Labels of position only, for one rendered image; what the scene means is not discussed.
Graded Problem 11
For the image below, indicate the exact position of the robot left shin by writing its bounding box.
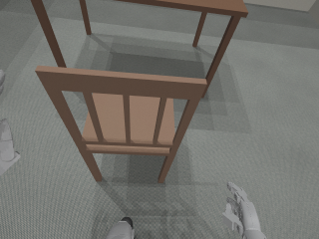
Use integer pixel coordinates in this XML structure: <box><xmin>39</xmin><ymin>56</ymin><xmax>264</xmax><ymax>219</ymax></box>
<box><xmin>117</xmin><ymin>221</ymin><xmax>131</xmax><ymax>226</ymax></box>

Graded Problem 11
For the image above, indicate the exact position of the robot right forearm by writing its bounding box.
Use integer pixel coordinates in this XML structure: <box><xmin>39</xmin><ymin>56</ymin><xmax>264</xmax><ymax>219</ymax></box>
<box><xmin>241</xmin><ymin>229</ymin><xmax>267</xmax><ymax>239</ymax></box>

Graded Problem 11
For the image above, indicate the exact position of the table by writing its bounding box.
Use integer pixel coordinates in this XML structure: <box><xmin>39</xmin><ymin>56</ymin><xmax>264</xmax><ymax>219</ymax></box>
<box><xmin>31</xmin><ymin>0</ymin><xmax>248</xmax><ymax>99</ymax></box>

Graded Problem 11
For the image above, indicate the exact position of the chair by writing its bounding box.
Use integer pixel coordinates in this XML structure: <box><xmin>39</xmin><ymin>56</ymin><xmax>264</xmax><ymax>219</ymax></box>
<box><xmin>35</xmin><ymin>65</ymin><xmax>207</xmax><ymax>183</ymax></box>

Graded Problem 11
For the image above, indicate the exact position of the left robot hand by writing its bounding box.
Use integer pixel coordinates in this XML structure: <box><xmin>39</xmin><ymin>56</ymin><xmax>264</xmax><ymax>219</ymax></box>
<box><xmin>0</xmin><ymin>70</ymin><xmax>20</xmax><ymax>176</ymax></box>

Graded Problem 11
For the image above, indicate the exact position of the left robot thigh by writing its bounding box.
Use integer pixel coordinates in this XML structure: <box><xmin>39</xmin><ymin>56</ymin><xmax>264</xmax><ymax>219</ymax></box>
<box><xmin>105</xmin><ymin>223</ymin><xmax>135</xmax><ymax>239</ymax></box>

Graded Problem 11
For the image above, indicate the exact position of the right robot hand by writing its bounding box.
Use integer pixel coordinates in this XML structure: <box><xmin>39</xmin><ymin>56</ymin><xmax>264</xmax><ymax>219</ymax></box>
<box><xmin>222</xmin><ymin>181</ymin><xmax>261</xmax><ymax>236</ymax></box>

